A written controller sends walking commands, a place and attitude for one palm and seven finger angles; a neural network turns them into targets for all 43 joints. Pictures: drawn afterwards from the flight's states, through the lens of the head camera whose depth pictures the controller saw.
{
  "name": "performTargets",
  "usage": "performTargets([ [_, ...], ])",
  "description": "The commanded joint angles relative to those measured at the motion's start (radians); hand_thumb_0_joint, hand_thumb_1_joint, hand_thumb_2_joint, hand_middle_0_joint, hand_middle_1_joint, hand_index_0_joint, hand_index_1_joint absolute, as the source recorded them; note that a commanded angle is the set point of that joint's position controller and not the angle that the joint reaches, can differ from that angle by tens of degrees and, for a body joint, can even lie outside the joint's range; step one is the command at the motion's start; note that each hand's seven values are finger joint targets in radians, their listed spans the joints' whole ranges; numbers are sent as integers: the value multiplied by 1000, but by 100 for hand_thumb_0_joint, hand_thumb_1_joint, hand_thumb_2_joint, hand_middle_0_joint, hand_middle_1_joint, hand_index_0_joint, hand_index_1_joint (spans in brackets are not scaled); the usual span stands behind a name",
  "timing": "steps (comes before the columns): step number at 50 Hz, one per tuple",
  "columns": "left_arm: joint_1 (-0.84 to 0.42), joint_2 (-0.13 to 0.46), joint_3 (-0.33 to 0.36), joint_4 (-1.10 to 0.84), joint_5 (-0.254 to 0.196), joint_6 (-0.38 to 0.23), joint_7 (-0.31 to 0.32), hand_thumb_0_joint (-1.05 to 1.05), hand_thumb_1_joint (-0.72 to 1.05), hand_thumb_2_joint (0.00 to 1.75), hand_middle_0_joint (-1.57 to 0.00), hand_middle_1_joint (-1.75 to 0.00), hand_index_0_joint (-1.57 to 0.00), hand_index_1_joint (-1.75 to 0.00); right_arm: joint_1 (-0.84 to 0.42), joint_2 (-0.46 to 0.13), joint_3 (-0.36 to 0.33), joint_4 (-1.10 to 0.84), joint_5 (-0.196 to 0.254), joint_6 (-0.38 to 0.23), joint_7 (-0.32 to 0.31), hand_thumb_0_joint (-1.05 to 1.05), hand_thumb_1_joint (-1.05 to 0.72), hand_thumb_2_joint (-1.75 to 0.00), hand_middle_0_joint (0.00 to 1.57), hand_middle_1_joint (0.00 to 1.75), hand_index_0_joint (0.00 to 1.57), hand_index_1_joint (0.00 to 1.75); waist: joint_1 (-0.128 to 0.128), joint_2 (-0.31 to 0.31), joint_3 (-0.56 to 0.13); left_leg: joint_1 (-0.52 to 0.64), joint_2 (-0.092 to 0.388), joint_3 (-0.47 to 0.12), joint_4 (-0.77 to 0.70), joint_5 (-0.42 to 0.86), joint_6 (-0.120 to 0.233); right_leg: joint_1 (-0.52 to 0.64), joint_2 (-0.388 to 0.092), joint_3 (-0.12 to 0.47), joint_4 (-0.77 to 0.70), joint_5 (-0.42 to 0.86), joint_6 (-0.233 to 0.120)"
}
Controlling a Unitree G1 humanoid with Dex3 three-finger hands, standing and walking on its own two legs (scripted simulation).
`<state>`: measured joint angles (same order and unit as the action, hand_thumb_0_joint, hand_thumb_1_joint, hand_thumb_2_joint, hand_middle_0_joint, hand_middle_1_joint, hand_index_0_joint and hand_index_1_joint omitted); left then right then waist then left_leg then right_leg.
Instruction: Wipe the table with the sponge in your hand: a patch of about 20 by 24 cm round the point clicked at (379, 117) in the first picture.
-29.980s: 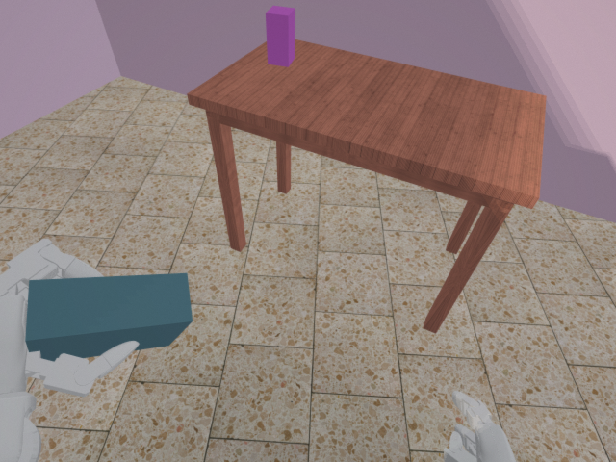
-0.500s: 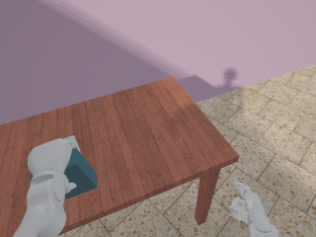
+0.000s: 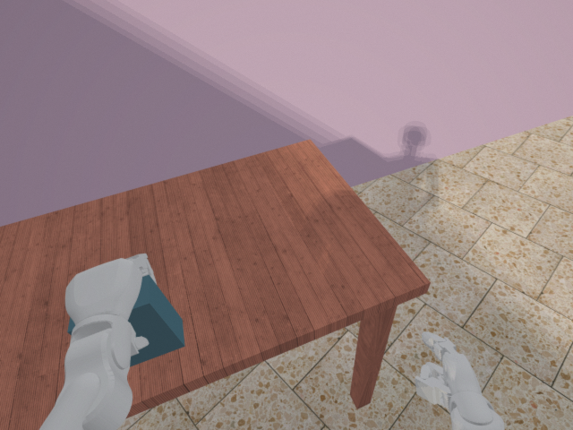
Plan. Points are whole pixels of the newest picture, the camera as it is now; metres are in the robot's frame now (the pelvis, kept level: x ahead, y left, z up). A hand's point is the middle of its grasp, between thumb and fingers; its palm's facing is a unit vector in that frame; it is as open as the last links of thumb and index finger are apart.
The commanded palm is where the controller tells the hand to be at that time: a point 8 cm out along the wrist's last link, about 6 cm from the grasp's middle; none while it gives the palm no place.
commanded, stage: move the sponge above the wiping area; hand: left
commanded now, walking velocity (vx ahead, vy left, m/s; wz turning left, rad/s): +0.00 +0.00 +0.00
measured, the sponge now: (139, 332) +0.23 +0.27 +0.01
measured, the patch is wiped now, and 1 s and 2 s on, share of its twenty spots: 0.00 0.00 0.00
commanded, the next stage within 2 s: lower the sponge onto the table in 0.64 s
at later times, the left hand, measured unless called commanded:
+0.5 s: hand (115, 320) +0.21 +0.28 +0.07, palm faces +0.03 -0.12 -0.99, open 9.5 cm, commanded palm +0.19 +0.28 +0.13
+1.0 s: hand (114, 317) +0.22 +0.28 +0.07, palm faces +0.04 -0.12 -0.99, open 9.5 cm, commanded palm +0.18 +0.28 +0.14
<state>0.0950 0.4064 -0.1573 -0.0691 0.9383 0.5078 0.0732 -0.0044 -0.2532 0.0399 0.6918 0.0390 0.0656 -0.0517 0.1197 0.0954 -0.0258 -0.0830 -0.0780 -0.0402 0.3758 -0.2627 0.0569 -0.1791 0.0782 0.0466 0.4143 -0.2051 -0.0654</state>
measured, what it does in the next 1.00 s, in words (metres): stands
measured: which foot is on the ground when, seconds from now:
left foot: down 0.00-1.00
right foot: down 0.00-1.00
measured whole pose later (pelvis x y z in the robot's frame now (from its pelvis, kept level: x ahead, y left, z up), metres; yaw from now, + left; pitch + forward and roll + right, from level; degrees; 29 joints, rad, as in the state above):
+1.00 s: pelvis +0.00 +0.01 +0.00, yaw +0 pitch -3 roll +0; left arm 0.15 0.41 -0.14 -0.12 0.93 0.49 0.08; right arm 0.00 -0.25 0.03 0.70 0.04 0.07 -0.04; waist 0.13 0.10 -0.02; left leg -0.06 -0.08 -0.03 0.36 -0.25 0.07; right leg -0.15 0.07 0.06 0.39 -0.19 -0.05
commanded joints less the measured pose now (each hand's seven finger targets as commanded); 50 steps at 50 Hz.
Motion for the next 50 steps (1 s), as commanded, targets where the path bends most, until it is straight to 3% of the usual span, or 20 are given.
performTargets([
  [1,-269,225,157,-218,52,-7,52,0,10,130,-120,-160,-120,-160,-234,-95,-31,-176,-4,-51,-10,0,-90,-90,20,30,20,30,1,-40,-186,-55,28,-69,-32,278,-11,149,-44,139,-40,183,-41],
  [2,-261,179,123,-229,47,-14,53,0,10,130,-120,-160,-120,-160,-224,-88,-34,-183,-4,-57,-9,0,-90,-90,20,30,20,30,-2,-33,-206,-52,27,-62,-25,300,-9,165,-49,117,-28,209,-37],
  [12,-162,203,165,-271,42,-15,77,0,10,130,-120,-160,-120,-160,-225,-87,-41,-181,-6,-56,4,0,-90,-90,20,30,20,30,14,-45,-227,-45,31,-65,-17,361,-13,200,-50,122,-13,289,-39],
  [14,-120,207,170,-265,32,-10,73,0,10,130,-120,-160,-120,-160,-229,-90,-41,-179,-4,-54,7,0,-90,-90,20,30,20,30,15,-52,-196,-54,31,-67,-21,354,-15,193,-55,126,-21,294,-36],
  [16,-168,223,174,-277,35,3,67,0,10,130,-120,-160,-120,-160,-245,-94,-38,-177,-2,-51,4,0,-90,-90,20,30,20,30,7,-46,-166,-47,33,-77,-25,322,-14,159,-45,148,-36,243,-43],
  [17,-159,176,135,-279,30,2,62,0,10,130,-120,-160,-120,-160,-235,-87,-39,-181,-2,-52,5,0,-90,-90,20,30,20,30,1,-50,-178,-46,33,-65,-23,327,-10,168,-51,121,-29,248,-36],
  [18,-128,204,161,-271,25,1,60,0,10,130,-120,-160,-120,-160,-232,-91,-40,-178,-1,-53,5,0,-90,-90,20,30,20,30,8,-50,-174,-46,32,-70,-23,323,-11,169,-51,126,-35,245,-36],
  [22,-146,189,142,-299,25,-12,47,0,10,130,-120,-160,-120,-160,-228,-88,-38,-181,-5,-53,1,0,-90,-90,20,30,20,30,-1,-45,-193,-35,32,-67,-21,328,-6,176,-48,124,-33,246,-36],
  [26,-177,246,188,-288,33,-22,47,0,10,130,-120,-160,-120,-160,-242,-92,-34,-176,-8,-48,-7,0,-90,-90,20,30,20,30,7,-42,-154,-38,31,-77,-35,282,-8,155,-44,151,-57,187,-41],
  [28,-171,215,166,-267,29,-31,46,0,10,130,-120,-160,-120,-160,-226,-88,-35,-174,-7,-51,-7,0,-90,-90,20,30,20,30,2,-55,-161,-43,32,-71,-37,284,-10,160,-50,125,-55,185,-34],
  [31,-189,240,186,-299,33,-37,48,0,10,130,-120,-160,-120,-160,-242,-91,-33,-176,-7,-52,-6,0,-90,-90,20,30,20,30,9,-11,-169,-31,32,-82,-44,294,-15,163,-42,148,-56,188,-45],
  [32,-176,190,146,-301,29,-40,47,0,10,130,-120,-160,-120,-160,-231,-84,-36,-179,-7,-55,-4,0,-90,-90,20,30,20,30,2,-8,-180,-30,33,-71,-37,308,-14,168,-46,121,-48,197,-39],
  [35,-178,183,131,-273,23,-39,43,0,10,130,-120,-160,-120,-160,-226,-89,-37,-175,-7,-52,-3,0,-90,-90,20,30,20,30,-2,-32,-145,-40,38,-80,-50,292,-21,147,-49,110,-60,181,-36],
  [36,-186,224,173,-270,30,-31,46,0,10,130,-120,-160,-120,-160,-236,-91,-36,-173,-5,-54,-2,0,-90,-90,20,30,20,30,4,-41,-141,-40,39,-86,-52,276,-17,141,-38,134,-63,155,-43],
  [37,-191,176,132,-275,29,-31,43,0,10,130,-120,-160,-120,-160,-228,-87,-35,-178,-6,-55,-2,0,-90,-90,20,30,20,30,-2,-42,-168,-39,36,-71,-47,287,-14,160,-45,110,-53,175,-36],
  [41,-183,246,193,-263,41,-22,51,0,10,130,-120,-160,-120,-160,-242,-95,-34,-172,-7,-48,-2,0,-90,-90,20,30,20,30,15,-29,-157,-47,36,-84,-57,278,-20,164,-38,140,-57,164,-46],
  [42,-186,200,157,-272,35,-23,50,0,10,130,-120,-160,-120,-160,-235,-87,-32,-178,-5,-48,0,0,-90,-90,20,30,20,30,8,-27,-172,-49,38,-77,-58,290,-21,177,-45,109,-47,170,-40],
  [46,-163,224,182,-277,32,-22,54,0,10,130,-120,-160,-120,-160,-245,-91,-38,-177,-5,-51,3,0,-90,-90,20,30,20,30,19,-38,-168,-41,40,-89,-57,290,-20,169,-38,132,-54,171,-44],
  [48,-168,176,133,-278,31,-24,52,0,10,130,-120,-160,-120,-160,-232,-87,-38,-178,-5,-53,6,0,-90,-90,20,30,20,30,8,-28,-165,-40,42,-81,-54,299,-23,163,-45,106,-51,178,-39],
  [50,-150,201,157,-266,30,-24,52,0,10,130,-120,-160,-120,-160,-229,-94,-41,-170,-6,-49,6,0,-90,-90,20,30,20,30,12,-42,-165,-45,40,-81,-55,308,-26,174,-46,108,-51,196,-39],
])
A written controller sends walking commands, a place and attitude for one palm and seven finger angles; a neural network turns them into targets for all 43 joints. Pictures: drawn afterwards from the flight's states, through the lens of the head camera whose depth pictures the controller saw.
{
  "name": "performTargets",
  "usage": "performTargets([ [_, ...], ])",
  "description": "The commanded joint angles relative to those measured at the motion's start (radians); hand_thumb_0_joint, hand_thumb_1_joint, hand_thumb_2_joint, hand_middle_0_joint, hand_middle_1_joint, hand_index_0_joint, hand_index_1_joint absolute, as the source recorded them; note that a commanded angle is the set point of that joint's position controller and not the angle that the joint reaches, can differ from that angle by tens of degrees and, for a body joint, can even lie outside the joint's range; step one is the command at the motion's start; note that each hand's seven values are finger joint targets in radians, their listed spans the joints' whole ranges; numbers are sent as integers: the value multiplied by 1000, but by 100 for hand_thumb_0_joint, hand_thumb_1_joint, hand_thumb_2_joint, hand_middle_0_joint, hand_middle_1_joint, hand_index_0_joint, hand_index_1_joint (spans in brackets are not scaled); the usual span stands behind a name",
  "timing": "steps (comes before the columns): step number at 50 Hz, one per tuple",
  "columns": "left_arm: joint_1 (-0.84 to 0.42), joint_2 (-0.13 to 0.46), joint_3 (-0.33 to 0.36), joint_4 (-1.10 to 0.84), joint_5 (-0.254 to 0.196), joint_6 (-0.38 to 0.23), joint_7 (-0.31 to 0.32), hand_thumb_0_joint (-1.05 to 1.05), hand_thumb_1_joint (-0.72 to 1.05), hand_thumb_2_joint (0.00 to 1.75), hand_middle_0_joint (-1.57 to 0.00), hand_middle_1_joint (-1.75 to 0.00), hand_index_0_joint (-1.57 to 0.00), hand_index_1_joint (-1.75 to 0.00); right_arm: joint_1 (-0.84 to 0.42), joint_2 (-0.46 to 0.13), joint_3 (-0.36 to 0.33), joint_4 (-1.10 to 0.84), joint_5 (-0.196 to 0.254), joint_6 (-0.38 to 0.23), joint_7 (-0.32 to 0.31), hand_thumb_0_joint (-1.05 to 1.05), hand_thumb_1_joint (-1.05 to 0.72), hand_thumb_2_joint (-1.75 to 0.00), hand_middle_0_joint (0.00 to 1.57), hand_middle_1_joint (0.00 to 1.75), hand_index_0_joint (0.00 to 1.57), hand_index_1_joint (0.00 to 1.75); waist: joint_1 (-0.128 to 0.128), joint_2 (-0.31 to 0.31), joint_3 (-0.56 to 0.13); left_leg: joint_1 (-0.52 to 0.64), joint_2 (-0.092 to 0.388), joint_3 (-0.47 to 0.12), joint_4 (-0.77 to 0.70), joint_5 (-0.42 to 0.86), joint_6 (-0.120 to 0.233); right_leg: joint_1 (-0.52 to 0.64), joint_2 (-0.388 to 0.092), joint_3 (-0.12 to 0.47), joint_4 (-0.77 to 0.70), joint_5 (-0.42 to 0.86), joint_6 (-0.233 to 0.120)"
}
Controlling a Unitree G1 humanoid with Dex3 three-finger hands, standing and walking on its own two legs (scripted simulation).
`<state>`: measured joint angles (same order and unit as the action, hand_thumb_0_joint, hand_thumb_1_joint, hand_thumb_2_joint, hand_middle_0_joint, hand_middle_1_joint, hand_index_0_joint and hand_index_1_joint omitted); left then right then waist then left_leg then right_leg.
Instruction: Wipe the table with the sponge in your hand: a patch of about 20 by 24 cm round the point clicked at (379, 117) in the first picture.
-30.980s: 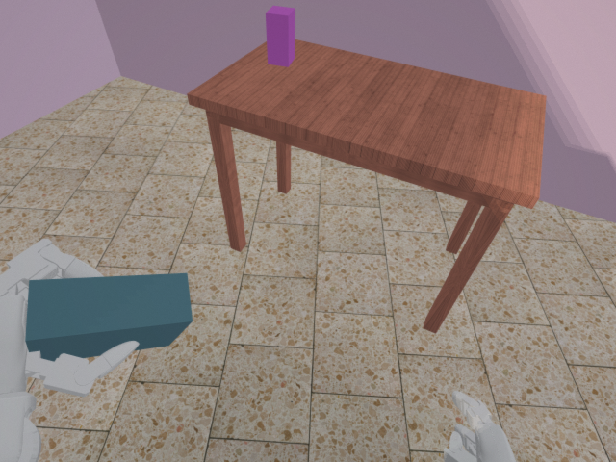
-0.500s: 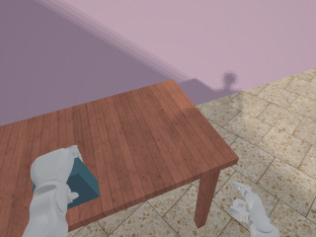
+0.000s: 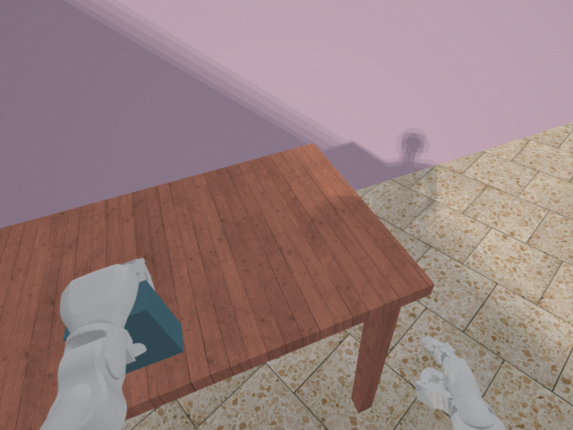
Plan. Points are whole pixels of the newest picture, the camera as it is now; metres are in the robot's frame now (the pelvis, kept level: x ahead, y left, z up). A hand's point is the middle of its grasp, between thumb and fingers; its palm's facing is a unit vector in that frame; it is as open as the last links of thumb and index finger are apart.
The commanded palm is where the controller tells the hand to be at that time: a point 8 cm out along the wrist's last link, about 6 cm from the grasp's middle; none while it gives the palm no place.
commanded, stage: lower the sponge onto the table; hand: left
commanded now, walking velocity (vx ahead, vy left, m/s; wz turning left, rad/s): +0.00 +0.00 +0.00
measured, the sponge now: (137, 337) +0.22 +0.27 +0.01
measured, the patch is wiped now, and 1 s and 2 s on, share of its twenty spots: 0.00 0.00 0.25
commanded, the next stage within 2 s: wipe forward along the first lane in 0.94 s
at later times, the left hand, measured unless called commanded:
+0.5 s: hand (126, 325) +0.22 +0.28 +0.05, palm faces +0.00 -0.13 -0.99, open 9.5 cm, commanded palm +0.19 +0.27 +0.11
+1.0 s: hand (129, 331) +0.22 +0.28 +0.03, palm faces -0.01 -0.11 -0.99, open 9.5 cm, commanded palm +0.19 +0.27 +0.09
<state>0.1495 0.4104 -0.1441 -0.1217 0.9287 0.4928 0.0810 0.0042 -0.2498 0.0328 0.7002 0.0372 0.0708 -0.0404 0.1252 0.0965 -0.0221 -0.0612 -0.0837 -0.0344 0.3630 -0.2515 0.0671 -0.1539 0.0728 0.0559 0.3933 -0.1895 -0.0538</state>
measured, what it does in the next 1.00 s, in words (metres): stands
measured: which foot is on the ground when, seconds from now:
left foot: down 0.00-1.00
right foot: down 0.00-1.00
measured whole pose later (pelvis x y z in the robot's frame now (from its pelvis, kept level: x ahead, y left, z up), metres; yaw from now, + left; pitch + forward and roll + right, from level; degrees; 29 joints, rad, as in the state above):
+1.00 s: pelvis +0.00 +0.00 +0.00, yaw +0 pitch -1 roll +0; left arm 0.15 0.37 -0.15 0.02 0.95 0.45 0.16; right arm 0.02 -0.24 0.02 0.72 0.04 0.07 -0.05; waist 0.12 0.09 -0.04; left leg -0.12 -0.08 -0.04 0.40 -0.27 0.07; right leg -0.20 0.08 0.05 0.42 -0.20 -0.05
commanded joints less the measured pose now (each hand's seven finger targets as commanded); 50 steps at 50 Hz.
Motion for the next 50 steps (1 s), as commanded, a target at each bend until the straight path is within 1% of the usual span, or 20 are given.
performTargets([
  [1,-210,217,162,-235,43,-2,45,0,10,130,-120,-160,-120,-160,-254,-98,-31,-184,-4,-54,-5,0,-90,-90,20,30,20,30,13,-24,-168,-61,46,-94,-43,290,-33,146,-33,124,-31,170,-58],
  [2,-222,169,118,-236,40,-1,43,0,10,130,-120,-160,-120,-160,-247,-91,-29,-187,-1,-55,-3,0,-90,-90,20,30,20,30,1,-32,-169,-66,47,-87,-43,288,-33,145,-38,98,-27,163,-51],
  [7,-270,145,86,-196,50,-1,40,0,10,130,-120,-160,-120,-160,-236,-94,-29,-182,1,-53,-7,0,-90,-90,20,30,20,30,-9,-47,-160,-63,50,-89,-44,256,-31,112,-32,92,-31,118,-50],
  [10,-267,161,99,-184,56,-19,49,0,10,130,-120,-160,-120,-160,-225,-96,-35,-176,-4,-52,-7,0,-90,-90,20,30,20,30,-2,-57,-184,-59,47,-88,-38,290,-37,131,-35,95,-26,169,-51],
  [11,-247,206,148,-200,60,-17,57,0,10,130,-120,-160,-120,-160,-240,-99,-35,-180,-4,-54,-4,0,-90,-90,20,30,20,30,11,-33,-191,-62,46,-94,-38,286,-34,143,-26,126,-23,168,-59],
  [12,-245,144,95,-194,61,-17,57,0,10,130,-120,-160,-120,-160,-233,-88,-31,-183,-4,-54,-2,0,-90,-90,20,30,20,30,2,-44,-194,-68,45,-83,-35,298,-34,149,-34,100,-17,182,-53],
  [15,-201,167,126,-171,55,-20,73,0,10,130,-120,-160,-120,-160,-226,-93,-36,-175,-4,-50,1,0,-90,-90,20,30,20,30,10,-42,-192,-71,44,-81,-29,320,-40,154,-37,102,-15,222,-54],
  [16,-185,211,172,-183,56,-14,79,0,10,130,-120,-160,-120,-160,-238,-98,-34,-177,-4,-51,3,0,-90,-90,20,30,20,30,19,-38,-194,-73,42,-87,-30,313,-35,163,-29,132,-15,225,-61],
  [18,-176,167,136,-161,46,-7,79,0,10,130,-120,-160,-120,-160,-233,-93,-31,-178,0,-48,3,0,-90,-90,20,30,20,30,4,-72,-171,-87,42,-78,-26,308,-34,153,-39,112,-18,232,-51],
  [21,-176,212,174,-174,45,-2,82,0,10,130,-120,-160,-120,-160,-244,-102,-33,-177,-1,-46,0,0,-90,-90,20,30,20,30,10,-45,-182,-81,37,-81,-20,297,-29,155,-34,143,-18,233,-58],
  [22,-163,164,138,-172,39,-2,79,0,10,130,-120,-160,-120,-160,-236,-94,-34,-181,0,-47,-1,0,-90,-90,20,30,20,30,2,-40,-198,-80,37,-69,-15,306,-26,164,-42,117,-12,243,-50],
  [26,-173,201,167,-152,30,-24,71,0,10,130,-120,-160,-120,-160,-226,-103,-37,-173,-2,-51,-11,0,-90,-90,20,30,20,30,-7,-61,-161,-81,38,-79,-12,275,-20,130,-37,142,-29,222,-52],
  [27,-199,171,138,-156,35,-33,68,0,10,130,-120,-160,-120,-160,-217,-100,-37,-170,-4,-52,-13,0,-90,-90,20,30,20,30,-18,-62,-172,-80,38,-69,-6,287,-19,132,-41,122,-23,233,-47],
  [30,-180,162,130,-158,34,-69,74,0,10,130,-120,-160,-120,-160,-202,-100,-45,-170,-8,-59,-16,0,-90,-90,20,30,20,30,-11,-32,-176,-72,39,-75,-1,306,-25,121,-43,116,-21,241,-49],
  [31,-196,192,158,-169,37,-75,78,0,10,130,-120,-160,-120,-160,-209,-102,-45,-170,-9,-63,-17,0,-90,-90,20,30,20,30,-7,-28,-181,-66,40,-81,-3,293,-23,116,-35,139,-26,223,-55],
  [35,-147,156,142,-144,38,-99,97,0,10,130,-120,-160,-120,-160,-193,-101,-55,-162,-10,-65,-13,0,-90,-90,20,30,20,30,-4,-38,-186,-79,44,-76,2,324,-40,115,-42,114,-11,255,-51],
  [38,-144,117,109,-130,37,-86,105,0,10,130,-120,-160,-120,-160,-198,-98,-54,-165,-6,-67,-9,0,-90,-90,20,30,20,30,-6,-46,-179,-85,47,-82,-1,310,-42,98,-40,103,-10,223,-50],
  [41,-147,160,151,-97,38,-68,116,0,10,130,-120,-160,-120,-160,-211,-104,-52,-161,-4,-61,-12,0,-90,-90,20,30,20,30,3,-71,-167,-100,45,-86,-8,270,-39,94,-33,124,-14,188,-54],
  [43,-173,113,101,-70,37,-60,115,0,10,130,-120,-160,-120,-160,-207,-98,-49,-162,0,-61,-14,0,-90,-90,20,30,20,30,-10,-78,-149,-110,47,-81,-13,245,-38,78,-39,98,-18,154,-47],
  [50,-191,112,99,8,40,-56,108,0,10,130,-120,-160,-120,-160,-201,-102,-48,-152,3,-57,-19,0,-90,-90,20,30,20,30,-11,-101,-154,-127,42,-77,-11,203,-34,70,-39,94,-20,119,-43],
])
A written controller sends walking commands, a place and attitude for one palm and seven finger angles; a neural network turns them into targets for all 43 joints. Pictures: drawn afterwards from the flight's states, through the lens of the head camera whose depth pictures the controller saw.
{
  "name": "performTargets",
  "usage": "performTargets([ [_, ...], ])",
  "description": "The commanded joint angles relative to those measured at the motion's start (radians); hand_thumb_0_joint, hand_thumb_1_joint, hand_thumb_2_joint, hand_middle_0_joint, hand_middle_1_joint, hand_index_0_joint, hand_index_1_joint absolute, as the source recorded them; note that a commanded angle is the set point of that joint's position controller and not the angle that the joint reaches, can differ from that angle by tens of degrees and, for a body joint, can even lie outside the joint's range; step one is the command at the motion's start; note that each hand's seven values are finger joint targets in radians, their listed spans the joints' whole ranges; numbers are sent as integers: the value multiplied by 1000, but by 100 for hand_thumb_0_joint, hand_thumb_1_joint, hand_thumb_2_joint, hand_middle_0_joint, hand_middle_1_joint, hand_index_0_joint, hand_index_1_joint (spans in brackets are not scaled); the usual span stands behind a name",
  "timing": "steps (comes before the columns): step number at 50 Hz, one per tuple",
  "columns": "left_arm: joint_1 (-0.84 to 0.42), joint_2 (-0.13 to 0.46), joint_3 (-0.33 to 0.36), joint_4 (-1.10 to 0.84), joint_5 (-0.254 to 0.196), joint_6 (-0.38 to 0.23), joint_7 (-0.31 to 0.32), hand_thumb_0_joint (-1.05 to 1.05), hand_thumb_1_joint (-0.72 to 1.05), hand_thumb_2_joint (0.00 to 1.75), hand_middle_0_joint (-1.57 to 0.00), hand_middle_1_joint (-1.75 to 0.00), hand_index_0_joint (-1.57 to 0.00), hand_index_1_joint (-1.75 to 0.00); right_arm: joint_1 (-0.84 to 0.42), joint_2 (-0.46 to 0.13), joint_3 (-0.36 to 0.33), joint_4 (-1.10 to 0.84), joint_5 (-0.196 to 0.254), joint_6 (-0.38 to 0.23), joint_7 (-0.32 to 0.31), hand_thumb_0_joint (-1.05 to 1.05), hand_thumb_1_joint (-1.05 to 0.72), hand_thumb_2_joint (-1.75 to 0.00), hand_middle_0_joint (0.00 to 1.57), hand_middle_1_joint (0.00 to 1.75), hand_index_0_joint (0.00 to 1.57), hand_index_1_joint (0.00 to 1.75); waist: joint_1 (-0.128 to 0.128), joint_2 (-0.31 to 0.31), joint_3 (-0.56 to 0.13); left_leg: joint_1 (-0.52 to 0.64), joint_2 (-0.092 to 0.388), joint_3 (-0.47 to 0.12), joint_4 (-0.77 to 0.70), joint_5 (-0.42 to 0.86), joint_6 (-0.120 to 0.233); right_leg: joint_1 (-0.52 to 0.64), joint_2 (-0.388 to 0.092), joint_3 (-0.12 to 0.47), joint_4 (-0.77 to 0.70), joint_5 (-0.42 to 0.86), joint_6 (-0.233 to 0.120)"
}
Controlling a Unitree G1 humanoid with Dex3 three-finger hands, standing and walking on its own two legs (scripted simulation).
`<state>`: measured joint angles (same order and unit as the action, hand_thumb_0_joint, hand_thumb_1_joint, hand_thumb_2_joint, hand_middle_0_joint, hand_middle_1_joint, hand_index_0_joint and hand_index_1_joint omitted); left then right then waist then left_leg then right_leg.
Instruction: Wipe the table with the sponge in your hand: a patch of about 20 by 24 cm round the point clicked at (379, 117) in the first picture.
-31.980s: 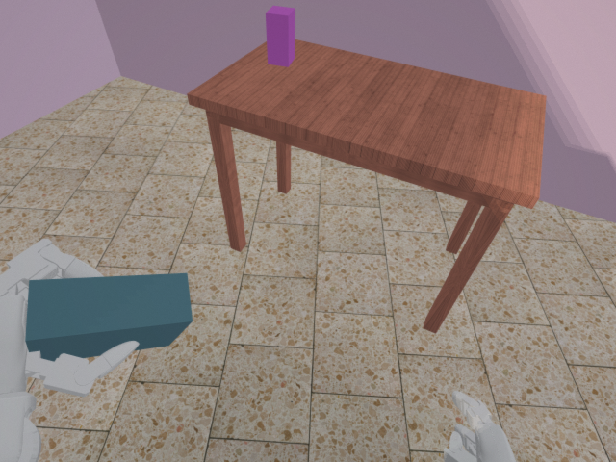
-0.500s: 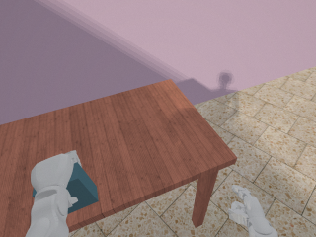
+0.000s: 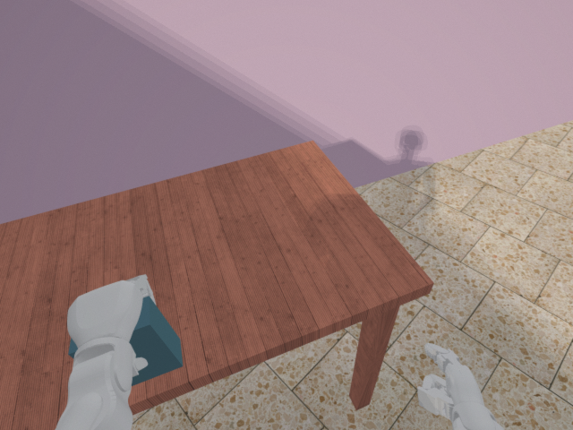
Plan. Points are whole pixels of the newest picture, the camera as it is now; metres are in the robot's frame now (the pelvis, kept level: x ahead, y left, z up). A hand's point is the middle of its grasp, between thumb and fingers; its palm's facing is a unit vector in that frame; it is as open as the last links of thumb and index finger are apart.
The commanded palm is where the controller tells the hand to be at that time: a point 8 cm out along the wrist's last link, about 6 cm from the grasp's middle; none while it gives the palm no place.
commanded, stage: wipe forward along the first lane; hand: left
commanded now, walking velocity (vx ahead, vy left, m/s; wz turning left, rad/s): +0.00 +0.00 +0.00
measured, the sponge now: (138, 352) +0.21 +0.28 -0.02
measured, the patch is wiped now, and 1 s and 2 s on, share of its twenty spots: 0.00 0.25 0.30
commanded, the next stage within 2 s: slide across to the middle lane in 1.66 s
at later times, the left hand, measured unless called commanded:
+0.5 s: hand (129, 306) +0.25 +0.29 +0.03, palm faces -0.05 -0.06 -1.00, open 9.5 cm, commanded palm +0.23 +0.29 +0.07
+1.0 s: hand (128, 279) +0.30 +0.32 +0.03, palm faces -0.10 -0.01 -1.00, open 9.5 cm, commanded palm +0.28 +0.32 +0.07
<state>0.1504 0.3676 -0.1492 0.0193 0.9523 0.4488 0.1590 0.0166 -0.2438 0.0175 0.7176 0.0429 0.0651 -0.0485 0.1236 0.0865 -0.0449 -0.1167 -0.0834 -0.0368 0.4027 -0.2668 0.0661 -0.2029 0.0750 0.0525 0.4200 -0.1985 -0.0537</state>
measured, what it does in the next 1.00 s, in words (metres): stands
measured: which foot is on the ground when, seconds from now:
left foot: down 0.00-1.00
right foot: down 0.00-1.00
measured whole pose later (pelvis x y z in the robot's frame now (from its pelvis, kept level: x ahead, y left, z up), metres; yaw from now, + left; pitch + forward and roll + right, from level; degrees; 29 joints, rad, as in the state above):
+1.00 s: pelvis -0.01 -0.02 -0.01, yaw +1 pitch +7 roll +0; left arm -0.30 0.50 0.00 0.63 0.96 0.22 0.18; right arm 0.15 -0.28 0.00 0.73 0.08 0.06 -0.08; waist 0.05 0.06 -0.10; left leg -0.35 -0.06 -0.05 0.52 -0.29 0.04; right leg -0.42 0.10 0.02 0.50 -0.20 -0.08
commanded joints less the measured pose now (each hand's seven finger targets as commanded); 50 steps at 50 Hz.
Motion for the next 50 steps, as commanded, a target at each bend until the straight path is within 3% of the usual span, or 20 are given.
performTargets([
  [1,-209,167,115,-134,19,-8,30,0,10,130,-120,-160,-120,-160,-219,-111,-29,-171,-2,-51,-11,0,-90,-90,20,30,20,30,-7,-87,-128,-70,43,-82,-54,208,-32,109,-34,115,-49,110,-48],
  [2,-215,132,87,-127,13,-9,29,0,10,130,-120,-160,-120,-160,-214,-105,-29,-178,1,-52,-12,0,-90,-90,20,30,20,30,-16,-85,-134,-75,43,-72,-52,200,-28,114,-39,94,-44,105,-42],
  [6,-288,174,115,-67,24,-12,32,0,10,130,-120,-160,-120,-160,-204,-112,-31,-164,2,-51,-19,0,-90,-90,20,30,20,30,-14,-91,-136,-80,41,-77,-48,182,-31,89,-34,104,-43,89,-46],
  [9,-320,145,90,-13,20,-20,31,0,10,130,-120,-160,-120,-160,-189,-112,-31,-160,5,-51,-24,0,-90,-90,20,30,20,30,-27,-107,-138,-93,38,-65,-36,191,-33,86,-42,85,-36,114,-40],
  [11,-311,187,128,11,23,-21,32,0,10,130,-120,-160,-120,-160,-188,-119,-32,-157,5,-48,-25,0,-90,-90,20,30,20,30,-17,-107,-156,-102,35,-70,-35,189,-34,95,-39,108,-34,120,-45],
  [13,-323,144,91,30,15,-28,27,0,10,130,-120,-160,-120,-160,-180,-115,-31,-164,9,-50,-25,0,-90,-90,20,30,20,30,-28,-104,-148,-110,36,-63,-30,189,-32,90,-46,85,-29,131,-40],
  [15,-330,154,98,63,12,-32,25,0,10,130,-120,-160,-120,-160,-172,-119,-34,-162,9,-48,-28,0,-90,-90,20,30,20,30,-29,-112,-146,-122,33,-58,-25,180,-30,88,-49,84,-31,133,-37],
  [16,-345,209,147,91,12,-32,29,0,10,130,-120,-160,-120,-160,-166,-126,-33,-154,10,-47,-31,0,-90,-90,20,30,20,30,-26,-133,-146,-131,33,-65,-26,162,-28,83,-42,102,-33,111,-40],
  [20,-387,192,122,149,15,-52,22,0,10,130,-120,-160,-120,-160,-145,-126,-35,-153,14,-47,-35,0,-90,-90,20,30,20,30,-39,-127,-160,-154,26,-49,-14,158,-26,90,-53,90,-27,139,-34],
  [21,-388,239,167,153,18,-59,26,0,10,130,-120,-160,-120,-160,-143,-132,-38,-150,15,-47,-35,0,-90,-90,20,30,20,30,-30,-105,-167,-153,27,-56,-14,162,-27,88,-47,107,-25,135,-42],
  [22,-384,192,126,156,15,-66,23,0,10,130,-120,-160,-120,-160,-135,-126,-38,-158,14,-49,-34,0,-90,-90,20,30,20,30,-36,-102,-180,-154,25,-45,-6,177,-24,103,-54,91,-18,169,-37],
  [30,-450,244,159,289,15,-105,31,0,10,130,-120,-160,-120,-160,-86,-143,-48,-137,21,-53,-41,0,-90,-90,20,30,20,30,-56,-156,-148,-218,22,-33,13,115,-17,58,-57,100,-24,136,-26],
  [31,-468,280,193,298,13,-111,33,0,10,130,-120,-160,-120,-160,-84,-148,-48,-136,24,-53,-43,0,-90,-90,20,30,20,30,-51,-155,-154,-226,21,-42,11,104,-17,53,-52,114,-24,113,-31],
  [33,-509,243,145,336,20,-122,31,0,10,130,-120,-160,-120,-160,-63,-144,-48,-136,27,-55,-45,0,-90,-90,20,30,20,30,-68,-153,-160,-235,20,-30,17,91,-15,41,-56,94,-23,98,-23],
  [36,-536,304,196,399,25,-139,31,0,10,130,-120,-160,-120,-160,-47,-153,-51,-130,30,-55,-45,0,-90,-90,20,30,20,30,-60,-134,-171,-259,19,-34,25,81,-17,32,-54,105,-16,86,-30],
  [38,-540,270,160,433,30,-153,29,0,10,130,-120,-160,-120,-160,-26,-151,-53,-133,30,-54,-44,0,-90,-90,20,30,20,30,-71,-140,-181,-271,19,-24,37,81,-14,33,-59,89,-9,101,-22],
  [41,-565,348,229,467,23,-178,34,0,10,130,-120,-160,-120,-160,-12,-160,-56,-131,32,-53,-45,0,-90,-90,20,30,20,30,-64,-152,-207,-301,17,-27,47,74,-11,50,-58,110,-2,111,-23],
  [43,-618,334,196,498,29,-194,34,0,10,130,-120,-160,-120,-160,8,-160,-54,-130,33,-52,-47,0,-90,-90,20,30,20,30,-87,-157,-191,-319,19,-21,50,58,-8,33,-62,95,-2,94,-14],
  [46,-634,379,239,530,30,-219,41,0,10,130,-120,-160,-120,-160,20,-165,-60,-128,34,-55,-45,0,-90,-90,20,30,20,30,-75,-133,-212,-326,21,-20,58,54,-6,25,-62,104,0,85,-18],
  [50,-674,386,229,587,33,-241,52,0,10,130,-120,-160,-120,-160,50,-168,-63,-123,36,-50,-41,0,-90,-90,20,30,20,30,-94,-143,-205,-351,23,-12,69,42,-3,14,-67,91,2,83,-9],
])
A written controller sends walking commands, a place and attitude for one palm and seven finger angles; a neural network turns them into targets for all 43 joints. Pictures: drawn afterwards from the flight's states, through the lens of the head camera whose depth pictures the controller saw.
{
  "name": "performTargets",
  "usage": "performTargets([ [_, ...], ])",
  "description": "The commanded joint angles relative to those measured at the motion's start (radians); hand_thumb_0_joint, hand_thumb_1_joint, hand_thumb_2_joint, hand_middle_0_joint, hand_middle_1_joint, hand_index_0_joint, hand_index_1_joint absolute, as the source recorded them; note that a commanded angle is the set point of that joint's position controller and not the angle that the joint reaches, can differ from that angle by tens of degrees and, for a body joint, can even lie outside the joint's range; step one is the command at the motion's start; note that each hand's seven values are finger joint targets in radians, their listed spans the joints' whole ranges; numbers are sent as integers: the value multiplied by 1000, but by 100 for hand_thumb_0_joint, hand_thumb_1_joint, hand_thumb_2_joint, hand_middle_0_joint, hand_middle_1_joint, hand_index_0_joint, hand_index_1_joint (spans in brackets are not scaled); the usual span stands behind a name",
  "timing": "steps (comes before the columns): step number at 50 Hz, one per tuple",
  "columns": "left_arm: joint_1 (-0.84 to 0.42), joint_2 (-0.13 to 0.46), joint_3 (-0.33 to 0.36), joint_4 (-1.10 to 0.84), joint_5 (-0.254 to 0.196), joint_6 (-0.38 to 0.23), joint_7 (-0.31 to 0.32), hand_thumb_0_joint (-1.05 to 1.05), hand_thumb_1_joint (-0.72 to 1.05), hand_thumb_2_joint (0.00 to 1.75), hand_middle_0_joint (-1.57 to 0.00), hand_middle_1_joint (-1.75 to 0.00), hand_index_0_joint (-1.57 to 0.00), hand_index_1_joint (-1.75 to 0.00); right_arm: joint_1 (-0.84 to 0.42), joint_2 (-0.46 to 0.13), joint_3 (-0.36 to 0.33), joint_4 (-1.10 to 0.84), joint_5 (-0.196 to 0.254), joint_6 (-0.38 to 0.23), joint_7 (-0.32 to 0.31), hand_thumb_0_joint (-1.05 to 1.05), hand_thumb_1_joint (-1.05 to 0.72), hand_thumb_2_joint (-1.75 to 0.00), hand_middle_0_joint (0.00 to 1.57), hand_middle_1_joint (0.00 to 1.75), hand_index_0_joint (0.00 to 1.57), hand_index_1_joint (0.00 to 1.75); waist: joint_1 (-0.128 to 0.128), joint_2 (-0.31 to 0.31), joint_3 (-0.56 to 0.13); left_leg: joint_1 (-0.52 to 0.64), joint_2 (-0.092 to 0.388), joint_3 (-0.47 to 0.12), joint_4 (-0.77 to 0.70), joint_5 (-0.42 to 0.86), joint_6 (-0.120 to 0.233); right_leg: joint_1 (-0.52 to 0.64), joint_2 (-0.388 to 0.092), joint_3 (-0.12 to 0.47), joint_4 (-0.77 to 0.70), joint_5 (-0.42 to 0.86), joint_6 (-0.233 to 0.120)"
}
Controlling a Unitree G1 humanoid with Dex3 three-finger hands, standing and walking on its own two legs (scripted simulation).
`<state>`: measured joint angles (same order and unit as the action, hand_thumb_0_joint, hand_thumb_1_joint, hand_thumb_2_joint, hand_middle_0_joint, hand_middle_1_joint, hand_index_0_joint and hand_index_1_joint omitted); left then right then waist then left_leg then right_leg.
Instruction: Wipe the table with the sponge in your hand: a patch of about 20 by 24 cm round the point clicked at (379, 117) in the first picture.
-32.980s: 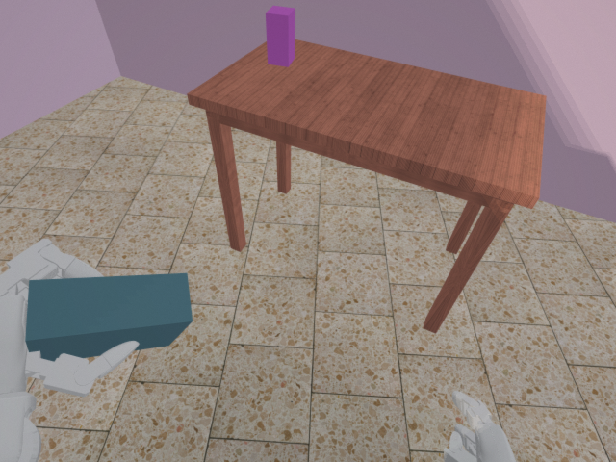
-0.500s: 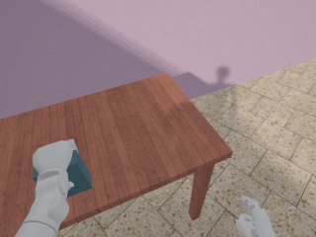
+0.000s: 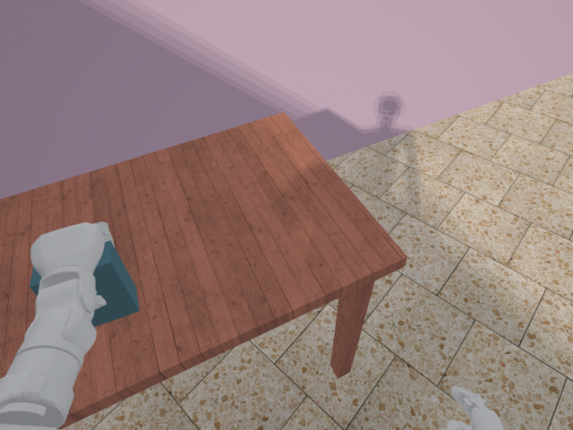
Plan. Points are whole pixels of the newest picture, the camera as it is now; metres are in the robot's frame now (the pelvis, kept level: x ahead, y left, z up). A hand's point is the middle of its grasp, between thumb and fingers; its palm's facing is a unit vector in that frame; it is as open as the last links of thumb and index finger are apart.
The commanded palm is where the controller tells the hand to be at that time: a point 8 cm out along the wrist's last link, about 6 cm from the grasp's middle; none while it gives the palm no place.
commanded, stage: wipe forward along the first lane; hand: left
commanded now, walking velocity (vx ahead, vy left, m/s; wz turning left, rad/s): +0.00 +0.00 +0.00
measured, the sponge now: (96, 296) +0.30 +0.35 -0.01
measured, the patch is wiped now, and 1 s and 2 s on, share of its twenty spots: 0.25 0.30 0.30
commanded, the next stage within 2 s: slide across to the middle lane in 0.66 s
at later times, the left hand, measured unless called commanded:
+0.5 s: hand (83, 239) +0.37 +0.38 +0.04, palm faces -0.13 +0.01 -0.99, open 9.5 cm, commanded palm +0.36 +0.37 +0.08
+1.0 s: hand (87, 224) +0.40 +0.39 +0.04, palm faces -0.11 +0.01 -0.99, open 9.5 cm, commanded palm +0.40 +0.35 +0.09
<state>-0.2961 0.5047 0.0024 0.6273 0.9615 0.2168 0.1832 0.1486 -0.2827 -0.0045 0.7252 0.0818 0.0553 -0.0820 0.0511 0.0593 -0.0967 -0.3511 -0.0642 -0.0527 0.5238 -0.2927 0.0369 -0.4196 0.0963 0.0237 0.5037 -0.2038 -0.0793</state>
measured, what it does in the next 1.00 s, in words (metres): stands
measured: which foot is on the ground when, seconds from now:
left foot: down 0.00-1.00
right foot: down 0.00-1.00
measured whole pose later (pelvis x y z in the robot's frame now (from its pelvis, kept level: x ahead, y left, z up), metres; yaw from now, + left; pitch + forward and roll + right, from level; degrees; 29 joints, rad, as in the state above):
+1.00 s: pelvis +0.02 +0.04 +0.00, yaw +1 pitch +13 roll -2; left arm -0.63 0.55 -0.05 0.96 0.99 0.14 0.24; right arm 0.23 -0.27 -0.02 0.76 0.09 0.09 -0.04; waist 0.01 0.05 -0.12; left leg -0.44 -0.10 -0.07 0.56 -0.32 0.09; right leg -0.48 0.06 0.01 0.49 -0.23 -0.03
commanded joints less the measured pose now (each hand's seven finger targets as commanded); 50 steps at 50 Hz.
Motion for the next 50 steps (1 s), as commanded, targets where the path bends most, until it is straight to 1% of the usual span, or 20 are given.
performTargets([
  [1,-237,277,106,-16,20,-16,29,0,10,130,-120,-160,-120,-160,-84,-131,-40,-129,-1,-42,-9,0,-90,-90,20,30,20,30,-13,-107,-165,-123,4,0,-53,69,26,234,-85,129,-81,86,13],
  [2,-270,257,73,0,23,-21,30,0,10,130,-120,-160,-120,-160,-69,-130,-39,-128,-2,-41,-8,0,-90,-90,20,30,20,30,-30,-114,-165,-127,7,7,-50,62,28,233,-90,115,-78,84,20],
  [6,-338,315,107,54,24,-41,30,0,10,130,-120,-160,-120,-160,-49,-137,-41,-117,3,-40,-9,0,-90,-90,20,30,20,30,-33,-109,-181,-140,8,6,-47,54,30,221,-88,118,-82,65,20],
  [9,-373,288,66,106,42,-58,29,0,10,130,-120,-160,-120,-160,-19,-137,-42,-112,2,-37,-5,0,-90,-90,20,30,20,30,-43,-90,-192,-137,9,11,-39,70,31,209,-91,97,-73,90,21],
  [11,-400,341,110,131,40,-73,28,0,10,130,-120,-160,-120,-160,-10,-142,-45,-103,3,-35,-4,0,-90,-90,20,30,20,30,-40,-97,-214,-143,12,7,-34,88,32,218,-88,107,-69,116,18],
  [13,-429,302,64,146,50,-87,28,0,10,130,-120,-160,-120,-160,12,-141,-46,-102,1,-31,-1,0,-90,-90,20,30,20,30,-57,-88,-221,-138,14,14,-26,101,32,207,-90,88,-61,141,22],
  [14,-399,333,97,176,53,-88,31,0,10,130,-120,-160,-120,-160,20,-143,-49,-98,1,-28,1,0,-90,-90,20,30,20,30,-42,-84,-222,-140,13,10,-26,106,30,208,-87,88,-60,139,18],
  [17,-458,344,93,193,53,-107,36,0,10,130,-120,-160,-120,-160,37,-148,-49,-94,2,-24,2,0,-90,-90,20,30,20,30,-57,-86,-237,-141,17,7,-20,126,31,199,-84,79,-51,163,18],
  [18,-452,333,88,213,58,-108,40,0,10,130,-120,-160,-120,-160,46,-148,-52,-91,1,-22,5,0,-90,-90,20,30,20,30,-58,-100,-238,-140,19,7,-18,139,30,192,-84,70,-47,174,18],
  [22,-471,324,79,226,59,-113,50,0,10,130,-120,-160,-120,-160,61,-148,-55,-88,3,-17,12,0,-90,-90,20,30,20,30,-53,-56,-258,-116,22,2,-11,189,24,177,-79,58,-34,206,11],
  [24,-507,322,72,241,61,-110,54,0,10,130,-120,-160,-120,-160,69,-152,-57,-81,3,-13,15,0,-90,-90,20,30,20,30,-69,-90,-249,-112,27,-2,-9,190,23,158,-77,55,-36,208,13],
  [26,-514,316,76,242,53,-114,56,0,10,130,-120,-160,-120,-160,65,-149,-55,-84,6,-11,16,0,-90,-90,20,30,20,30,-59,-76,-265,-106,29,-12,-14,219,16,154,-75,49,-29,216,6],
  [28,-522,292,47,262,60,-110,58,0,10,130,-120,-160,-120,-160,83,-150,-58,-79,3,-8,19,0,-90,-90,20,30,20,30,-70,-78,-257,-93,32,-11,-7,224,15,135,-73,37,-27,209,10],
  [30,-545,315,58,280,63,-104,61,0,10,130,-120,-160,-120,-160,86,-154,-57,-76,4,-2,20,0,-90,-90,20,30,20,30,-75,-98,-254,-101,33,-13,-10,210,13,132,-73,36,-30,192,11],
  [31,-565,327,75,273,57,-109,60,0,10,130,-120,-160,-120,-160,80,-153,-55,-76,6,-3,18,0,-90,-90,20,30,20,30,-70,-76,-255,-96,36,-20,-13,235,9,121,-71,36,-27,198,5],
  [37,-575,293,39,306,73,-110,60,0,10,130,-120,-160,-120,-160,110,-151,-59,-69,-2,9,27,0,-90,-90,20,30,20,30,-73,-54,-274,-58,43,-28,4,326,-13,98,-65,16,-6,240,0],
  [38,-560,268,25,293,69,-109,59,0,10,130,-120,-160,-120,-160,110,-148,-62,-75,-2,9,31,0,-90,-90,20,30,20,30,-69,-45,-287,-43,44,-28,5,329,-15,96,-64,13,-8,231,2],
  [42,-606,268,35,235,45,-115,66,0,10,130,-120,-160,-120,-160,101,-144,-65,-73,-1,9,29,0,-90,-90,20,30,20,30,-71,-53,-318,-4,51,-36,1,353,-18,112,-63,14,-15,239,2],
  [45,-647,186,-31,193,34,-104,71,0,10,130,-120,-160,-120,-160,85,-132,-64,-72,1,6,31,0,-90,-90,20,30,20,30,-82,-23,-291,46,61,-55,-13,363,-31,73,-62,2,-25,198,4],
  [50,-715,166,-53,174,20,-77,72,0,10,130,-120,-160,-120,-160,68,-127,-58,-55,2,5,27,0,-90,-90,20,30,20,30,-85,-17,-300,89,64,-67,-34,364,-42,81,-63,-4,-38,177,3],
])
